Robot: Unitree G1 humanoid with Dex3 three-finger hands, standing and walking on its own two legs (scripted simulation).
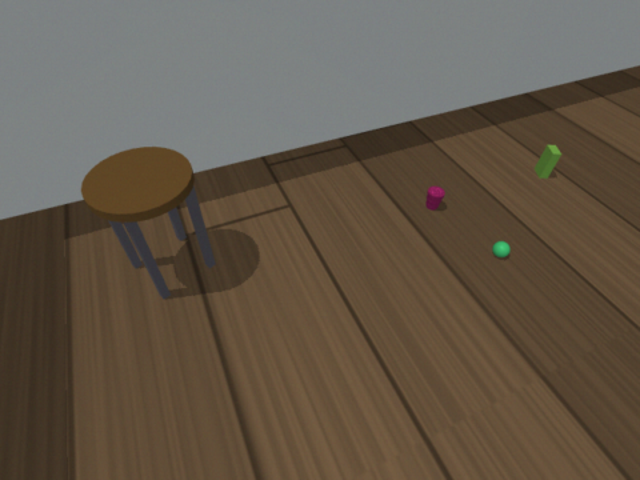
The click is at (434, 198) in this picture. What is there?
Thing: tapered cup
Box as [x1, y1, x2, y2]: [426, 186, 444, 209]
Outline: 432,186 428,189 427,192 428,194 426,206 430,209 435,209 438,206 441,198 443,197 444,191 437,186
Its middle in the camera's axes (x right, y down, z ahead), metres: +0.54 -0.17 +1.80
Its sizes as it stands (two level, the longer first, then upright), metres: 0.077 0.077 0.093
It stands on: the floor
